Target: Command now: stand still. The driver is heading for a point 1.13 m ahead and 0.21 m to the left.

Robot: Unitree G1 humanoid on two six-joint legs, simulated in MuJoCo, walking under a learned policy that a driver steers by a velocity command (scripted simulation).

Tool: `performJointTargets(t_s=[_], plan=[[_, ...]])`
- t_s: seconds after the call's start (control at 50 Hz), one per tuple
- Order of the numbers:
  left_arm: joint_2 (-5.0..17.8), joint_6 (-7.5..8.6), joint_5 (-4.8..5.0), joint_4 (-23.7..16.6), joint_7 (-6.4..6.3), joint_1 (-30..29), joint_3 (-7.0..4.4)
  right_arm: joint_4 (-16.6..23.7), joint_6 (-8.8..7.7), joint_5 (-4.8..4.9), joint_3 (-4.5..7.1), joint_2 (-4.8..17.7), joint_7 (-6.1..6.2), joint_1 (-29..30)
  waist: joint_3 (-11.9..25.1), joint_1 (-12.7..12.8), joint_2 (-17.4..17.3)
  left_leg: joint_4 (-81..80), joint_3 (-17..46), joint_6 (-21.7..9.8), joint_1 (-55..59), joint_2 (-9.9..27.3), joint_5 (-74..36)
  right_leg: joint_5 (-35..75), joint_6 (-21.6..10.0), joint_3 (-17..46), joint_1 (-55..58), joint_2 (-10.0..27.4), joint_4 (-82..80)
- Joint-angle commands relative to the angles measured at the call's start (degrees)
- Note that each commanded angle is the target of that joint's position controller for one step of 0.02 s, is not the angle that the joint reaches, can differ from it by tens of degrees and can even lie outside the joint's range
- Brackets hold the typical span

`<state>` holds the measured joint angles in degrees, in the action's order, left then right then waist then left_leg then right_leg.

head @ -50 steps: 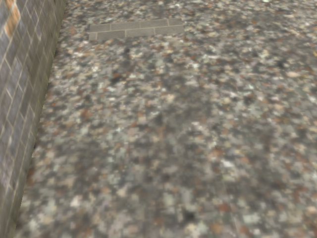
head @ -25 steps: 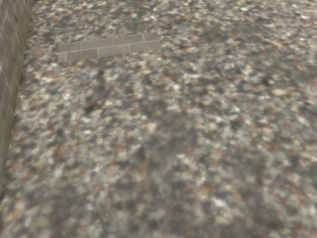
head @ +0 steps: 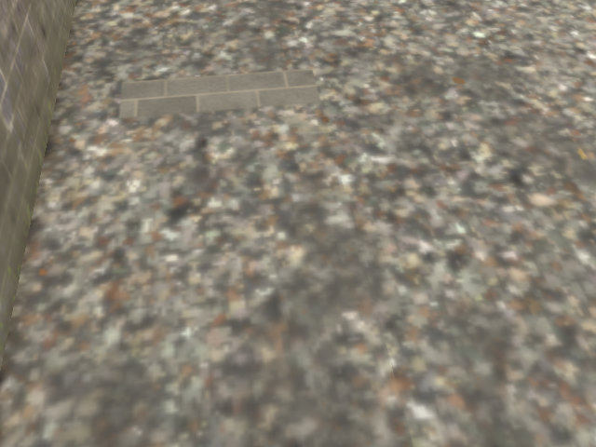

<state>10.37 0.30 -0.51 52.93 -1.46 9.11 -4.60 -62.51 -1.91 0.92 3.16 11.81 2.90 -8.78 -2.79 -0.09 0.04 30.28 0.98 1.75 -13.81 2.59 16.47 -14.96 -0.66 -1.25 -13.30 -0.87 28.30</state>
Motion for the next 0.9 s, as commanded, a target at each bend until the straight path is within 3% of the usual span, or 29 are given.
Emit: performJointTargets(t_s=[0.02,0.4,0.44,0.46,0.48,0.5,0.56,0.6,0.62,0.64,0.66,0.68,0.7,0.74,0.76,0.8,0.82,0.86,0.88,0.9], plan=[[4.24,0.36,0.17,-1.69,-0.21,0.72,-0.85,0.69,-0.22,0.32,0.54,6.22,-0.28,-0.14,5.40,-0.28,-1.41,-5.38,0.77,-3.26,-0.92,1.87,-11.56,15.95,-1.65,1.10,5.97,2.59,-1.25],[4.80,-0.27,0.54,2.25,-1.02,2.70,0.25,-2.67,1.12,0.09,-0.40,6.13,-0.34,0.36,2.24,-0.67,-0.12,-6.65,-0.38,-3.14,0.33,0.31,-10.05,14.09,-0.50,1.22,5.53,3.25,-2.45],[4.60,-0.29,0.98,3.41,-0.94,4.45,0.20,-3.56,1.31,0.72,-0.18,6.45,-0.32,-1.01,2.35,-0.64,-0.69,-6.89,-1.26,-4.23,-0.56,-0.92,5.47,-1.08,-1.08,-0.66,4.97,1.30,-1.58],[4.99,-0.10,1.38,3.40,-0.98,4.84,0.01,-3.37,1.23,1.36,0.14,7.36,-0.30,-1.04,0.67,-0.52,-1.32,-7.21,-0.55,-5.61,-2.37,-0.73,15.31,-12.27,-1.91,-0.97,3.00,0.61,-1.05],[3.74,0.56,1.83,3.04,-1.08,5.07,0.40,-2.62,0.74,1.54,0.26,7.66,-0.42,-1.01,-2.29,-0.51,-1.42,-7.98,1.08,-6.66,-3.49,0.09,21.29,-20.38,-2.88,-0.06,-0.25,1.16,-1.94],[3.85,1.47,2.18,2.86,-1.14,5.15,0.52,-2.09,-0.04,1.97,0.20,7.40,-0.56,-1.08,-4.99,-0.55,-1.12,-8.50,2.44,-7.55,-4.43,0.98,24.20,-23.70,-3.79,1.18,-2.93,1.78,-2.60],[4.31,4.74,2.45,2.69,-0.56,6.73,0.45,-0.73,-2.99,2.50,-0.18,6.43,-1.57,-1.22,-7.33,-0.19,-0.79,-6.52,4.08,-8.79,-5.57,2.15,20.20,-20.29,-6.18,4.36,-3.59,3.76,-3.35],[5.58,5.91,2.78,3.46,0.18,10.93,-0.04,0.45,-4.42,2.12,-0.73,4.96,-2.49,-0.08,-5.68,1.02,2.76,-0.49,0.71,-7.94,-9.80,-0.08,15.02,-17.69,-8.76,9.52,2.54,6.04,-5.55],[7.68,6.40,2.97,4.07,0.66,15.29,-0.55,1.42,-5.08,1.77,-0.93,4.52,-2.73,1.62,-4.88,2.31,6.66,5.54,-2.25,-7.18,-15.28,-2.04,12.30,-16.13,-11.30,17.00,8.35,10.40,-8.52],[10.35,6.80,3.23,5.12,1.08,19.14,-1.29,2.67,-5.70,1.55,-1.42,3.13,-3.18,3.12,-4.05,3.17,12.30,13.00,-4.23,-6.64,-22.04,-3.04,8.14,-12.22,-14.97,28.12,14.84,17.41,-11.90],[10.10,7.40,2.69,5.86,1.49,22.59,-1.27,4.46,-6.04,1.76,-1.37,4.12,-3.45,6.99,-4.21,5.18,12.73,20.66,-1.68,-7.01,-29.58,-2.25,13.54,-4.05,-17.54,35.29,19.73,22.11,-13.23],[9.65,7.88,1.64,6.38,1.63,24.84,-1.13,6.43,-6.19,2.40,-1.23,5.14,-3.74,10.12,-3.75,6.57,11.69,29.91,1.70,-7.42,-38.89,0.01,19.22,3.49,-18.85,38.36,25.77,25.44,-13.16],[9.41,7.94,1.08,6.40,1.53,24.75,-0.96,7.79,-6.14,2.77,-1.12,5.54,-3.93,11.11,-2.10,6.14,8.95,35.32,3.79,-7.97,-44.72,2.54,19.06,8.34,-18.06,37.12,29.86,26.49,-12.14],[8.44,6.68,1.31,4.99,1.30,19.68,-0.23,9.03,-5.43,2.17,-0.79,6.15,-4.44,11.19,-0.98,4.46,5.34,30.10,2.68,-7.99,-42.65,6.21,14.67,11.09,-13.32,26.27,26.20,24.15,-13.96],[6.62,5.43,1.45,3.90,1.39,15.68,0.61,9.12,-5.18,2.51,-0.79,5.60,-4.96,10.25,-0.25,3.15,3.48,22.02,0.72,-7.16,-32.36,5.73,10.08,7.42,-10.30,19.41,18.18,19.55,-15.89],[7.71,4.73,1.10,3.22,1.58,11.70,0.96,7.88,-4.20,1.76,-1.79,2.02,-5.91,6.94,-0.21,0.31,7.15,11.79,-4.39,-4.31,-11.13,1.51,-2.82,0.62,-6.48,7.63,1.96,11.97,-16.80],[9.98,4.77,1.22,3.26,1.61,11.55,0.35,6.24,-3.55,0.71,-1.13,3.27,-5.47,3.42,-1.05,-1.36,8.59,10.29,-7.26,-3.59,-3.77,-1.47,-9.19,-0.04,-6.37,6.04,-3.48,11.21,-16.68],[11.10,5.35,1.82,3.12,0.63,11.71,0.13,3.96,-2.28,0.68,1.00,7.77,-4.53,-4.90,1.63,-6.60,7.91,9.17,-7.39,-3.88,9.70,-4.28,-8.91,7.77,-4.66,4.32,-8.09,10.62,-10.32],[10.18,5.28,2.39,2.78,0.44,11.45,0.49,2.37,-2.15,0.45,2.00,9.25,-4.20,-9.23,3.44,-9.19,6.74,7.02,-7.22,-4.36,14.81,-4.16,-6.15,13.18,-2.80,1.39,-8.42,8.42,-1.71],[6.81,5.15,1.45,1.22,0.13,10.16,1.55,1.24,-2.32,-0.12,3.65,14.65,-3.77,-15.99,4.19,-12.33,-4.21,0.96,5.12,-7.37,18.97,4.33,0.09,12.60,0.41,-2.38,-14.11,5.41,18.20]])
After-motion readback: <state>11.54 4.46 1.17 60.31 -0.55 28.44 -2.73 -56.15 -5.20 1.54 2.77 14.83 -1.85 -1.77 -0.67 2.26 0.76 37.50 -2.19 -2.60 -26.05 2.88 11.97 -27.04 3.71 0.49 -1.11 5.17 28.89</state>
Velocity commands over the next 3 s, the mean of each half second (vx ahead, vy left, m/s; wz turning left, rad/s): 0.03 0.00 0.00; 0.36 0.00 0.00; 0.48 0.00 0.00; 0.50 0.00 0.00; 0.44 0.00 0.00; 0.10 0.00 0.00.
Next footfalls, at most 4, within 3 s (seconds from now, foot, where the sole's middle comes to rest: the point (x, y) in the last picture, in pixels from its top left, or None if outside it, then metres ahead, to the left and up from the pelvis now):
0.90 left None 0.26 0.20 -0.77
1.46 right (325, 389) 0.61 -0.04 -0.77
2.00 left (229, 279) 0.91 0.20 -0.77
2.52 right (310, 198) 1.20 -0.02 -0.77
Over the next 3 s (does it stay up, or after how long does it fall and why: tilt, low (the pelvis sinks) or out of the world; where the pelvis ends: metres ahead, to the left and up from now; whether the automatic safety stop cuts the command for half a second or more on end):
stays up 1.11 0.09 0.00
